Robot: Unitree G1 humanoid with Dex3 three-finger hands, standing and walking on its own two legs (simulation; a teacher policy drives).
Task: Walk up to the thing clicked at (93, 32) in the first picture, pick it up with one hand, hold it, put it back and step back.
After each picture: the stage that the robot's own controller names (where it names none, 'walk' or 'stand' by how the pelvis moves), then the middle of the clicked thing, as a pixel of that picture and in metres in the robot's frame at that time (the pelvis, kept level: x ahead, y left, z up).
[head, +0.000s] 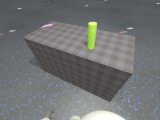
stand; (91, 36) +0.73 +0.02 +0.10
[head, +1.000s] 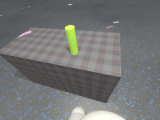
walk; (72, 41) +0.61 +0.19 +0.11
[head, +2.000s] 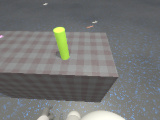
stand; (62, 45) +0.51 +0.24 +0.12
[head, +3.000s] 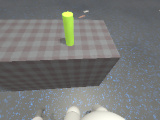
walk; (69, 31) +0.63 +0.20 +0.12
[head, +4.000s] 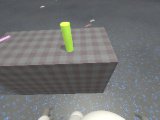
stand; (67, 38) +0.63 +0.23 +0.12
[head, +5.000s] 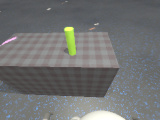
stand; (70, 42) +0.62 +0.21 +0.10
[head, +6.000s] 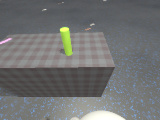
stand; (66, 42) +0.62 +0.24 +0.10
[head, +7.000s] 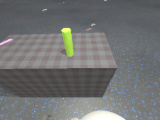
stand; (68, 43) +0.61 +0.23 +0.09
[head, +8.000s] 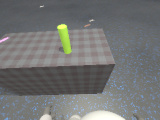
rise first; (65, 40) +0.62 +0.24 +0.10
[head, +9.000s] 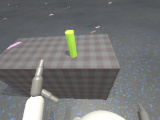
rise first; (71, 44) +0.61 +0.24 +0.10
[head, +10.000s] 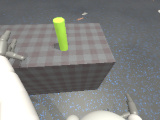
go down; (61, 36) +0.61 +0.21 +0.11
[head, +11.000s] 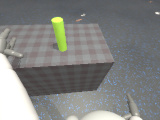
go down; (60, 36) +0.60 +0.22 +0.12
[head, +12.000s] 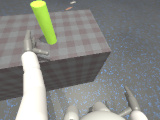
close in; (46, 26) +0.61 +0.24 +0.16
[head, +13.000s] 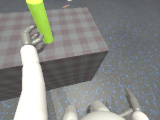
close; (42, 24) +0.61 +0.24 +0.17
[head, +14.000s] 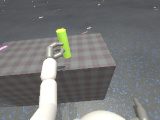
lift; (64, 44) +0.60 +0.24 +0.14
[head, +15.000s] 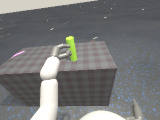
close; (72, 49) +0.65 +0.22 +0.12
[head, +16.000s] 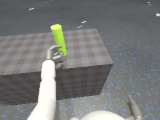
stand; (60, 42) +0.59 +0.24 +0.13
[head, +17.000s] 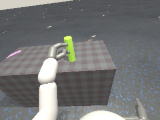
hold; (70, 49) +0.63 +0.23 +0.11
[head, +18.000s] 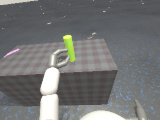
hold; (70, 49) +0.60 +0.23 +0.11
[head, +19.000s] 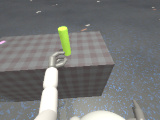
hold; (65, 42) +0.62 +0.23 +0.12
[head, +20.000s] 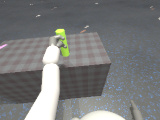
crouch; (63, 44) +0.63 +0.25 +0.11
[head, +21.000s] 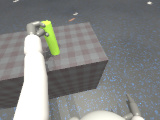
lower; (51, 40) +0.59 +0.24 +0.12
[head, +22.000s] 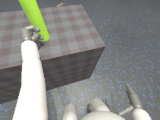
lower; (37, 21) +0.63 +0.24 +0.18
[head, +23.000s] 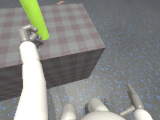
lower; (36, 19) +0.63 +0.24 +0.17
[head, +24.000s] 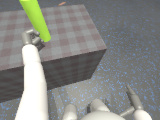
lower; (38, 22) +0.62 +0.24 +0.17
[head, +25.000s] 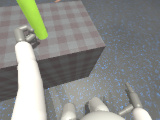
loosen; (34, 18) +0.63 +0.24 +0.17
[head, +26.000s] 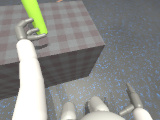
open; (34, 12) +0.67 +0.25 +0.18
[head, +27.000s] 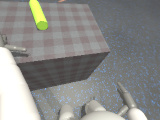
sink last; (38, 14) +0.77 +0.31 +0.08
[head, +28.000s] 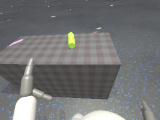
sink last; (71, 39) +0.81 +0.31 +0.05
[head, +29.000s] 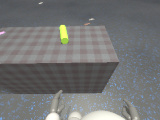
stand; (63, 33) +0.79 +0.31 +0.05
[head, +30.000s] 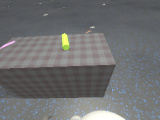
stand; (65, 41) +0.81 +0.32 +0.02
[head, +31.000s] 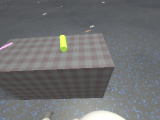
stand; (63, 42) +0.78 +0.34 +0.01
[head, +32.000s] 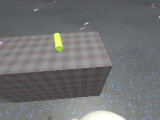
walk; (58, 41) +0.75 +0.38 +0.01
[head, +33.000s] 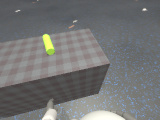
walk; (48, 43) +0.67 +0.43 +0.03
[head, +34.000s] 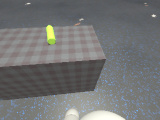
walk; (50, 34) +0.74 +0.47 +0.05
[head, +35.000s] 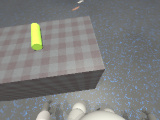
walk; (36, 36) +0.61 +0.49 +0.04
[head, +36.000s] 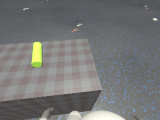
stand; (37, 53) +0.50 +0.49 +0.03
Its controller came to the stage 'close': yes
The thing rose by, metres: 0.00
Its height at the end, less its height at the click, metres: -0.09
